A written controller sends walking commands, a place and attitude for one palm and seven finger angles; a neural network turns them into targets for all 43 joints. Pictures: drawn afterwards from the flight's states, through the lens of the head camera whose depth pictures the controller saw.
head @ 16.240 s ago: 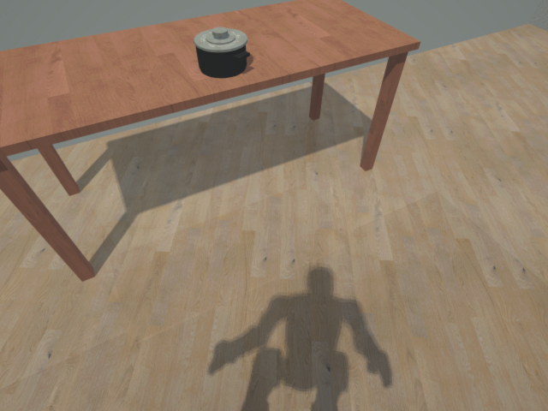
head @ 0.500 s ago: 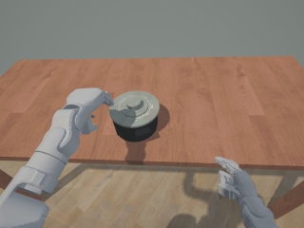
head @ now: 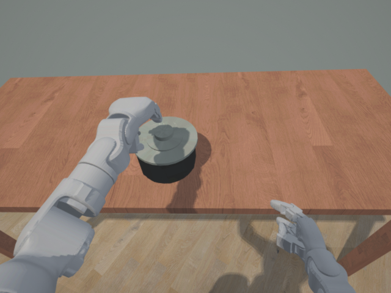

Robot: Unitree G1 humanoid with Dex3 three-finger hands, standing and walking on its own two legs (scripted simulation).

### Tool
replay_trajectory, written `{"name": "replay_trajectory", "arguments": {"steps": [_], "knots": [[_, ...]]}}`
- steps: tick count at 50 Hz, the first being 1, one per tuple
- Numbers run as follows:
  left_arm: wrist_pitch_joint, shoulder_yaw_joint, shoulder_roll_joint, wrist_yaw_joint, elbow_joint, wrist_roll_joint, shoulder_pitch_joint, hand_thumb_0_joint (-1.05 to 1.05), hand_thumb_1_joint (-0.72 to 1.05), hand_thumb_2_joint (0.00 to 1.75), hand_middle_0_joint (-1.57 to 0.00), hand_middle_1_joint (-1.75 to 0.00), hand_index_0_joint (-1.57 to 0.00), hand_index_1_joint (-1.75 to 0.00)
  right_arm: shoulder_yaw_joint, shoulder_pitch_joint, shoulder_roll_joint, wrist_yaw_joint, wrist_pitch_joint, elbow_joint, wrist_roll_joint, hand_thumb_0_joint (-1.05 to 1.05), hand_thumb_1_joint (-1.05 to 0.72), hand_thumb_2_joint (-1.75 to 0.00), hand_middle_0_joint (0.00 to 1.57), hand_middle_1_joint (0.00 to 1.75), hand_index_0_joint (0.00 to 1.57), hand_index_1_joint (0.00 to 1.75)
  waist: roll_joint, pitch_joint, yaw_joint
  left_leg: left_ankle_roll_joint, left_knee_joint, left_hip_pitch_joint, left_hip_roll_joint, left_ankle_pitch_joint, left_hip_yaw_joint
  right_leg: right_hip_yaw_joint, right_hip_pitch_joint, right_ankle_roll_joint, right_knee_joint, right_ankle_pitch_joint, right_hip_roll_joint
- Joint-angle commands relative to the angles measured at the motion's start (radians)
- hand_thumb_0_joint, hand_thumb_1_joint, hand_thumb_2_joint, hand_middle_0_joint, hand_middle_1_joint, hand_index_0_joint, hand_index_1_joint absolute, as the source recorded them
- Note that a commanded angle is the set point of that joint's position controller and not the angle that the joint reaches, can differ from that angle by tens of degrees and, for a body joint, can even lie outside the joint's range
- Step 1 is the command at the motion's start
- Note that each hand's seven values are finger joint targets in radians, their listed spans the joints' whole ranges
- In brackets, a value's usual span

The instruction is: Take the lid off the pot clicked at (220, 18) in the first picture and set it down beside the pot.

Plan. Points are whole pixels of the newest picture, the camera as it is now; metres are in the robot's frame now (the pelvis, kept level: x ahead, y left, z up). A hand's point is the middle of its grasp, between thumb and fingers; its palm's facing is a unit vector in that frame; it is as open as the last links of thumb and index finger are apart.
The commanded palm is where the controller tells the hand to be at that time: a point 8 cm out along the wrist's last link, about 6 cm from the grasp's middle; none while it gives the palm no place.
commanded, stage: move the open hand above the knob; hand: left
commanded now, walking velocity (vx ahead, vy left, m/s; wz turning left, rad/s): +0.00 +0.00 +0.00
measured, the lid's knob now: (163, 132) +0.50 +0.09 +0.05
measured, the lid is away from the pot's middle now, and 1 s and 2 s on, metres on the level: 0.00 0.00 0.00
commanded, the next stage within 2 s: lower the open fingers around the knob in 1.04 s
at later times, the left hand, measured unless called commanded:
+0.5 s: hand (156, 117) +0.47 +0.10 +0.12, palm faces -0.28 -0.04 -0.96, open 10.3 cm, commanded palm +0.46 +0.10 +0.18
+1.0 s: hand (152, 119) +0.47 +0.11 +0.12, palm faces -0.28 -0.05 -0.96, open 10.3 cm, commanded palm +0.47 +0.10 +0.18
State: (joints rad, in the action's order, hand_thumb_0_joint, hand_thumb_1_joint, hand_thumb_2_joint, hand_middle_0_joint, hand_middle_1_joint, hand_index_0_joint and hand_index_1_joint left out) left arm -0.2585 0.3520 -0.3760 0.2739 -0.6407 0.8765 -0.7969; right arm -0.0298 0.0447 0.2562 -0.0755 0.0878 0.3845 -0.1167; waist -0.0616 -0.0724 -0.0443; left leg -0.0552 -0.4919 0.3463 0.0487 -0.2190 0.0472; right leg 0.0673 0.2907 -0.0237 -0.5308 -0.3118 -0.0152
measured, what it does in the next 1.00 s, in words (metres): stands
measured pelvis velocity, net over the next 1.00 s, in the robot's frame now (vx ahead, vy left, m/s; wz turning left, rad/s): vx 0.00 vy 0.02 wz -0.02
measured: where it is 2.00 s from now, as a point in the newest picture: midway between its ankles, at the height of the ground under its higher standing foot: outside the picture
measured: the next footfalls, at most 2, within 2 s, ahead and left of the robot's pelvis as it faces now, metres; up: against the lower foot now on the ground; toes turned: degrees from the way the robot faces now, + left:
none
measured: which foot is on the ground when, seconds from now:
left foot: down 0.00-1.00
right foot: down 0.00-1.00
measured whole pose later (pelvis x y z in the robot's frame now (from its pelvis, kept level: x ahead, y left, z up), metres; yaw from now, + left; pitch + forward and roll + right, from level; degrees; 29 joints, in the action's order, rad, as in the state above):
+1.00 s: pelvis +0.00 +0.02 +0.00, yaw -1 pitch +8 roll +0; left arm -0.32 0.36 -0.25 0.21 -0.98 0.90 -1.05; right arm -0.03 0.03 0.23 -0.04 0.05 0.40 -0.10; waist -0.04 -0.11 -0.08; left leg -0.08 -0.52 0.42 0.06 -0.23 0.07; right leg 0.04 0.37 0.00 -0.55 -0.31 -0.03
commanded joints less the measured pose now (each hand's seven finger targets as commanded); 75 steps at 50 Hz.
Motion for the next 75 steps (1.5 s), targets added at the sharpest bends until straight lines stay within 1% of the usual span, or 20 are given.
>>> {"name": "replay_trajectory", "arguments": {"steps": [1, 3, 5, 14, 16, 20, 22, 25, 29, 32, 36, 40, 45, 51, 56, 60, 64, 67, 70, 75], "knots": [[-0.009, -0.098, -0.161, -0.062, 0.069, 0.030, -0.562, 0.00, -0.31, 1.39, -0.81, -0.08, -0.81, -0.08, 0.031, 0.038, 0.106, 0.039, 0.065, 0.052, 0.025, 0.00, -0.90, -0.90, 0.20, 0.30, 0.20, 0.30, 0.048, -0.253, -0.024, 0.002, 0.029, -0.199, -0.019, 0.183, -0.063, -0.045, 0.027, -0.020, 0.064, 0.273, 0.011], [-0.002, -0.125, -0.188, -0.071, 0.064, 0.029, -0.617, 0.00, -0.31, 1.39, -0.81, -0.08, -0.81, -0.08, 0.030, 0.042, 0.110, 0.045, 0.061, 0.054, 0.030, 0.00, -0.90, -0.90, 0.20, 0.30, 0.20, 0.30, 0.061, -0.278, -0.022, 0.000, 0.029, -0.190, -0.019, 0.195, -0.062, -0.055, 0.002, -0.022, 0.064, 0.301, 0.006], [-0.007, -0.070, -0.121, -0.075, 0.060, 0.036, -0.656, 0.00, -0.31, 1.39, -0.81, -0.08, -0.81, -0.08, 0.031, 0.041, 0.099, 0.043, 0.059, 0.055, 0.032, 0.00, -0.90, -0.90, 0.20, 0.30, 0.20, 0.30, 0.010, -0.304, -0.031, 0.002, 0.024, -0.224, -0.019, 0.216, -0.066, -0.051, 0.026, -0.024, 0.053, 0.304, 0.008], [-0.028, -0.039, -0.045, -0.083, -0.076, 0.031, -0.752, 0.00, -0.31, 1.39, -0.81, -0.08, -0.81, -0.08, 0.039, 0.075, 0.102, 0.050, 0.058, 0.083, 0.041, 0.00, -0.90, -0.90, 0.20, 0.30, 0.20, 0.30, 0.041, -0.317, -0.064, -0.001, 0.003, -0.227, -0.026, 0.262, -0.067, -0.052, 0.068, -0.020, 0.041, 0.347, 0.011], [-0.042, -0.089, -0.104, -0.093, -0.180, 0.041, -0.720, 0.00, -0.31, 1.39, -0.81, -0.08, -0.81, -0.08, 0.032, 0.091, 0.109, 0.059, 0.059, 0.096, 0.038, 0.00, -0.90, -0.90, 0.20, 0.30, 0.20, 0.30, 0.077, -0.284, -0.060, 0.002, 0.011, -0.183, -0.026, 0.222, -0.062, -0.053, 0.062, -0.017, 0.041, 0.327, 0.013], [-0.034, -0.107, -0.135, -0.105, -0.120, 0.061, -0.759, 0.00, -0.31, 1.39, -0.81, -0.08, -0.81, -0.08, 0.026, 0.083, 0.101, 0.064, 0.052, 0.076, 0.045, 0.00, -0.90, -0.90, 0.20, 0.30, 0.20, 0.30, 0.025, -0.360, -0.044, 0.001, 0.006, -0.206, -0.027, 0.286, -0.063, -0.062, 0.016, -0.021, 0.027, 0.389, 0.007], [-0.043, -0.055, -0.062, -0.103, -0.143, 0.065, -0.756, 0.00, -0.31, 1.39, -0.81, -0.08, -0.81, -0.08, 0.031, 0.088, 0.095, 0.061, 0.056, 0.080, 0.044, 0.00, -0.90, -0.90, 0.20, 0.30, 0.20, 0.30, 0.025, -0.346, -0.058, 0.002, -0.003, -0.223, -0.033, 0.307, -0.065, -0.054, 0.061, -0.020, 0.029, 0.376, 0.012], [-0.050, -0.104, -0.118, -0.100, -0.148, 0.046, -0.768, 0.00, -0.31, 1.39, -0.81, -0.08, -0.81, -0.08, 0.031, 0.092, 0.106, 0.068, 0.055, 0.076, 0.045, 0.00, -0.90, -0.90, 0.20, 0.30, 0.20, 0.30, 0.076, -0.352, -0.055, -0.003, 0.003, -0.197, -0.030, 0.289, -0.059, -0.061, 0.026, -0.015, 0.033, 0.399, 0.010], [-0.033, -0.047, -0.049, -0.087, -0.090, 0.053, -0.797, 0.00, -0.31, 1.39, -0.81, -0.08, -0.81, -0.08, 0.038, 0.095, 0.095, 0.062, 0.047, 0.069, 0.045, 0.00, -0.90, -0.90, 0.20, 0.30, 0.20, 0.30, 0.014, -0.370, -0.065, -0.005, -0.017, -0.258, -0.033, 0.357, -0.073, -0.056, 0.076, -0.019, 0.031, 0.398, 0.012], [-0.046, -0.050, -0.047, -0.087, -0.160, 0.051, -0.771, 0.00, -0.31, 1.39, -0.81, -0.08, -0.81, -0.08, 0.038, 0.112, 0.102, 0.062, 0.054, 0.087, 0.042, 0.00, -0.90, -0.90, 0.20, 0.30, 0.20, 0.30, 0.043, -0.320, -0.073, 0.000, -0.008, -0.235, -0.037, 0.313, -0.071, -0.047, 0.106, -0.018, 0.034, 0.356, 0.017], [-0.030, -0.079, -0.082, -0.096, -0.098, 0.052, -0.812, 0.00, -0.31, 1.39, -0.81, -0.08, -0.81, -0.08, 0.043, 0.113, 0.101, 0.063, 0.047, 0.086, 0.046, 0.00, -0.90, -0.90, 0.20, 0.30, 0.20, 0.30, 0.012, -0.368, -0.065, 0.000, -0.013, -0.271, -0.038, 0.336, -0.080, -0.049, 0.098, -0.022, 0.031, 0.359, 0.015], [-0.032, -0.040, -0.022, -0.103, -0.100, 0.053, -0.777, 0.00, -0.31, 1.39, -0.81, -0.08, -0.81, -0.08, 0.047, 0.108, 0.096, 0.053, 0.047, 0.082, 0.045, 0.00, -0.90, -0.90, 0.20, 0.30, 0.20, 0.30, 0.008, -0.374, -0.060, 0.006, -0.018, -0.285, -0.042, 0.374, -0.089, -0.043, 0.119, -0.023, 0.024, 0.348, 0.018], [-0.056, -0.070, -0.062, -0.112, -0.149, 0.044, -0.802, 0.00, -0.31, 1.39, -0.81, -0.08, -0.81, -0.08, 0.041, 0.101, 0.105, 0.063, 0.049, 0.088, 0.044, 0.00, -0.90, -0.90, 0.20, 0.30, 0.20, 0.30, 0.051, -0.342, -0.062, 0.005, 0.003, -0.233, -0.036, 0.267, -0.080, -0.047, 0.100, -0.022, 0.035, 0.311, 0.017], [-0.056, -0.013, 0.011, -0.112, -0.181, 0.053, -0.837, 0.00, -0.31, 1.39, -0.81, -0.08, -0.81, -0.08, 0.044, 0.110, 0.103, 0.067, 0.044, 0.109, 0.042, 0.00, -0.90, -0.90, 0.20, 0.30, 0.20, 0.30, 0.025, -0.318, -0.084, 0.012, 0.004, -0.259, -0.045, 0.254, -0.096, -0.037, 0.171, -0.025, 0.033, 0.257, 0.020], [-0.054, -0.025, 0.004, -0.119, -0.165, 0.049, -0.847, 0.00, -0.31, 1.39, -0.81, -0.08, -0.81, -0.08, 0.044, 0.110, 0.101, 0.068, 0.036, 0.102, 0.046, 0.00, -0.90, -0.90, 0.20, 0.30, 0.20, 0.30, 0.006, -0.361, -0.075, 0.012, -0.001, -0.275, -0.043, 0.274, -0.094, -0.043, 0.154, -0.025, 0.028, 0.274, 0.018], [-0.060, -0.056, -0.023, -0.123, -0.211, 0.055, -0.803, 0.00, -0.31, 1.39, -0.81, -0.08, -0.81, -0.08, 0.041, 0.109, 0.108, 0.067, 0.041, 0.105, 0.047, 0.00, -0.90, -0.90, 0.20, 0.30, 0.20, 0.30, 0.043, -0.345, -0.067, 0.014, -0.002, -0.241, -0.044, 0.285, -0.093, -0.042, 0.142, -0.026, 0.021, 0.290, 0.018], [-0.064, -0.032, 0.015, -0.122, -0.222, 0.051, -0.786, 0.00, -0.31, 1.39, -0.81, -0.08, -0.81, -0.08, 0.041, 0.098, 0.107, 0.066, 0.049, 0.100, 0.047, 0.00, -0.90, -0.90, 0.20, 0.30, 0.20, 0.30, 0.070, -0.308, -0.077, 0.010, -0.005, -0.207, -0.045, 0.254, -0.084, -0.044, 0.145, -0.023, 0.026, 0.288, 0.017], [-0.052, -0.029, 0.014, -0.131, -0.147, 0.052, -0.825, 0.00, -0.31, 1.39, -0.81, -0.08, -0.81, -0.08, 0.042, 0.102, 0.101, 0.069, 0.045, 0.092, 0.048, 0.00, -0.90, -0.90, 0.20, 0.30, 0.20, 0.30, 0.007, -0.365, -0.069, 0.010, -0.008, -0.254, -0.041, 0.284, -0.084, -0.047, 0.142, -0.026, 0.021, 0.300, 0.017], [-0.052, -0.048, -0.018, -0.143, -0.206, 0.064, -0.782, 0.00, -0.31, 1.39, -0.81, -0.08, -0.81, -0.08, 0.036, 0.102, 0.101, 0.076, 0.051, 0.102, 0.046, 0.00, -0.90, -0.90, 0.20, 0.30, 0.20, 0.30, 0.062, -0.332, -0.073, 0.008, -0.005, -0.210, -0.043, 0.248, -0.078, -0.050, 0.130, -0.022, 0.027, 0.293, 0.019], [-0.046, -0.039, 0.009, -0.158, -0.171, 0.058, -0.762, 0.00, -0.31, 1.39, -0.81, -0.08, -0.81, -0.08, 0.042, 0.099, 0.096, 0.073, 0.046, 0.093, 0.047, 0.00, -0.90, -0.90, 0.20, 0.30, 0.20, 0.30, 0.020, -0.375, -0.065, 0.009, -0.017, -0.238, -0.043, 0.296, -0.077, -0.051, 0.123, -0.024, 0.017, 0.324, 0.018]]}}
